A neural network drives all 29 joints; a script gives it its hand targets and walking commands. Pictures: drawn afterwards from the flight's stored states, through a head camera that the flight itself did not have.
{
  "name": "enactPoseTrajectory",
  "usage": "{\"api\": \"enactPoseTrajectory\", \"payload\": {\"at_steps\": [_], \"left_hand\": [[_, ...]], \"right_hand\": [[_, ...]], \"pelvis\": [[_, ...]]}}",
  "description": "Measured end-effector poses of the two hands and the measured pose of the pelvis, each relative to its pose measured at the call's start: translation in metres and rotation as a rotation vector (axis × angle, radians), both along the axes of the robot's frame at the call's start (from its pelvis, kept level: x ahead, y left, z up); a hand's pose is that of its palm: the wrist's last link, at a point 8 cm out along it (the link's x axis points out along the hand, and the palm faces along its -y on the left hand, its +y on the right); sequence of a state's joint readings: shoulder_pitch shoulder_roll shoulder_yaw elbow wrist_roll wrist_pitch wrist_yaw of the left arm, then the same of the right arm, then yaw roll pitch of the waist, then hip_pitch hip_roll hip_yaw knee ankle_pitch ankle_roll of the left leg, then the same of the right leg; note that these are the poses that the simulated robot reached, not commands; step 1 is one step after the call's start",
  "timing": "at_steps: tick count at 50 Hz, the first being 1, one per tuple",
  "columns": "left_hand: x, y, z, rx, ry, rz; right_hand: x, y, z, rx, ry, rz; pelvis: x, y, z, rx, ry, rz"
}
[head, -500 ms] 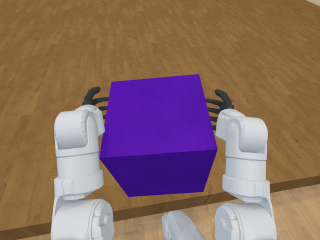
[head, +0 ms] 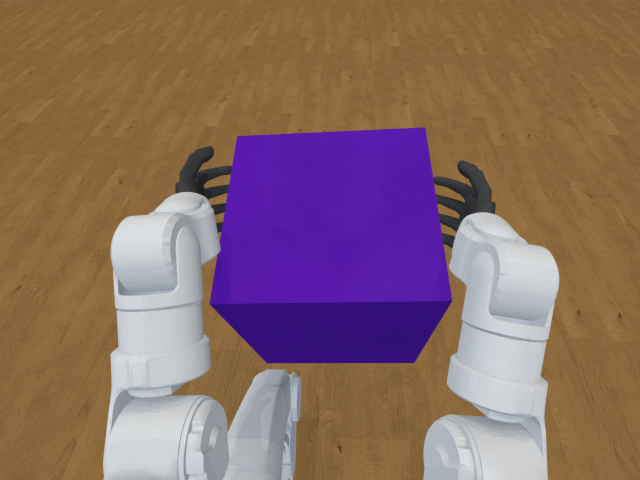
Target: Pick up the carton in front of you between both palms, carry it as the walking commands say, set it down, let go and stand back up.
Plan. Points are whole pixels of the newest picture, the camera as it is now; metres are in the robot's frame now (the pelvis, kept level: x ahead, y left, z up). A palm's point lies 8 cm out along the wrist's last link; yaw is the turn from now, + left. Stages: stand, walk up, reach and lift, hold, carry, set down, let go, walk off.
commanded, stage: carry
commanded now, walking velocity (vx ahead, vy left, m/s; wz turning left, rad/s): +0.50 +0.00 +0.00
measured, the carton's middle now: (335, 261) +0.38 +0.04 +0.08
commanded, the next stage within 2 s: none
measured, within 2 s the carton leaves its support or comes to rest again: neither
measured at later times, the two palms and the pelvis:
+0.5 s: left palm out of the picture +0.71 +0.13 +0.33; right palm out of the picture +0.69 -0.16 +0.34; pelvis +0.32 +0.01 +0.14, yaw -2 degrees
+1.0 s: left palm out of the picture +0.97 +0.12 +0.26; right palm out of the picture +0.97 -0.17 +0.26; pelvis +0.62 -0.02 +0.15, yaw +1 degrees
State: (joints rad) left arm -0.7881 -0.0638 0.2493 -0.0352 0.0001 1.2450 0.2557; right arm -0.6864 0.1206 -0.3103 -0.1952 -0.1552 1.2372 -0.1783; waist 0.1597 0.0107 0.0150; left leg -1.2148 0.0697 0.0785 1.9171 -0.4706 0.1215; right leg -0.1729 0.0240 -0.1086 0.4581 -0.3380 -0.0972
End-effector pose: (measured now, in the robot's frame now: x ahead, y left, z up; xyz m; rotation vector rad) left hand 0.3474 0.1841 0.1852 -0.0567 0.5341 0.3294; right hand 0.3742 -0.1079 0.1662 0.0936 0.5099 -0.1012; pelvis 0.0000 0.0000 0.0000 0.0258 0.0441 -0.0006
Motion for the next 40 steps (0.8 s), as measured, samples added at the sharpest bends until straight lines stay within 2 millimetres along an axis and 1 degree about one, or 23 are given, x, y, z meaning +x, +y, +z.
{"api": "enactPoseTrajectory", "payload": {"at_steps": [2, 4, 6, 8, 10, 12, 14, 18, 22, 25, 28, 31, 32, 34, 38, 40], "left_hand": [[0.035, -0.006, 0.02, 0.011, -0.006, -0.03], [0.074, -0.013, 0.034, 0.017, 0.005, -0.066], [0.113, -0.022, 0.042, 0.016, 0.031, -0.106], [0.151, -0.031, 0.046, -0.002, 0.068, -0.152], [0.185, -0.041, 0.048, -0.006, 0.11, -0.186], [0.21, -0.049, 0.051, -0.008, 0.15, -0.208], [0.231, -0.056, 0.06, -0.017, 0.171, -0.216], [0.278, -0.06, 0.092, -0.037, 0.146, -0.208], [0.33, -0.057, 0.128, -0.045, 0.08, -0.18], [0.367, -0.054, 0.144, -0.056, 0.064, -0.156], [0.402, -0.054, 0.151, -0.067, 0.074, -0.134], [0.436, -0.056, 0.149, -0.06, 0.08, -0.111], [0.446, -0.056, 0.146, -0.044, 0.086, -0.1], [0.462, -0.056, 0.135, -0.024, 0.126, -0.078], [0.492, -0.057, 0.108, -0.031, 0.228, -0.05], [0.509, -0.059, 0.098, -0.039, 0.245, -0.044]], "right_hand": [[0.027, -0.006, 0.017, 0.005, -0.005, -0.02], [0.056, -0.014, 0.029, -0.004, 0.005, -0.047], [0.083, -0.023, 0.038, -0.013, 0.034, -0.08], [0.106, -0.032, 0.046, -0.03, 0.073, -0.125], [0.124, -0.041, 0.055, -0.053, 0.118, -0.177], [0.14, -0.049, 0.063, -0.06, 0.157, -0.213], [0.158, -0.055, 0.076, -0.062, 0.179, -0.231], [0.207, -0.06, 0.115, -0.067, 0.152, -0.241], [0.266, -0.058, 0.158, -0.077, 0.082, -0.235], [0.311, -0.056, 0.177, -0.079, 0.067, -0.209], [0.357, -0.056, 0.18, -0.075, 0.079, -0.167], [0.404, -0.057, 0.171, -0.051, 0.086, -0.101], [0.418, -0.057, 0.165, -0.043, 0.092, -0.083], [0.442, -0.058, 0.151, -0.029, 0.131, -0.06], [0.479, -0.059, 0.124, -0.013, 0.233, -0.05], [0.496, -0.06, 0.114, -0.007, 0.25, -0.056]], "pelvis": [[0.032, 0.005, 0.007, 0.021, 0.005, -0.001], [0.064, 0.012, 0.012, 0.039, 0.019, 0.0], [0.097, 0.02, 0.019, 0.044, 0.026, 0.0], [0.129, 0.028, 0.03, 0.05, 0.008, -0.004], [0.153, 0.034, 0.046, 0.05, -0.005, -0.013], [0.174, 0.037, 0.065, 0.05, -0.016, -0.016], [0.195, 0.038, 0.083, 0.044, -0.017, -0.022], [0.236, 0.037, 0.117, 0.003, -0.01, -0.043], [0.281, 0.026, 0.136, -0.02, 0.018, -0.045], [0.321, 0.013, 0.142, -0.021, 0.034, -0.038], [0.366, -0.002, 0.141, -0.018, 0.036, -0.033], [0.413, -0.019, 0.128, -0.016, 0.02, -0.015], [0.425, -0.023, 0.126, -0.025, 0.018, -0.014], [0.446, -0.028, 0.129, -0.027, 0.018, -0.01], [0.484, -0.034, 0.142, -0.015, 0.029, 0.001], [0.503, -0.035, 0.148, -0.012, 0.034, 0.006]]}}
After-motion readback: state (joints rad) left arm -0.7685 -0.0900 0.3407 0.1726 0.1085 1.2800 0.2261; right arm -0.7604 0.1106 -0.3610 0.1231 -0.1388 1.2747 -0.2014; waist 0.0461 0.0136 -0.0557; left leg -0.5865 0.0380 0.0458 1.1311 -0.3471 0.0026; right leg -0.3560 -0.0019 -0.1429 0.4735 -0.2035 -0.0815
